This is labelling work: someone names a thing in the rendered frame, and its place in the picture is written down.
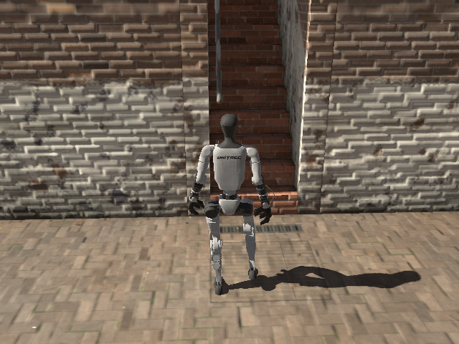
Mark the stairs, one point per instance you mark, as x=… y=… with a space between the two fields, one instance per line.
x=253 y=90

